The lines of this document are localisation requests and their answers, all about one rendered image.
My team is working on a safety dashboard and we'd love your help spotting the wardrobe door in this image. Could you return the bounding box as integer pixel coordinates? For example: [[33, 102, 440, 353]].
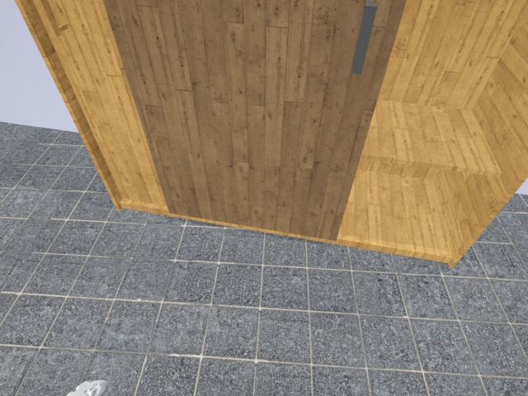
[[103, 0, 407, 241], [48, 0, 167, 205]]

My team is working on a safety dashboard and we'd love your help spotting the handle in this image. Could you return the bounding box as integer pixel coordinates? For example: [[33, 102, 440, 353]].
[[351, 0, 377, 74], [33, 0, 62, 37]]

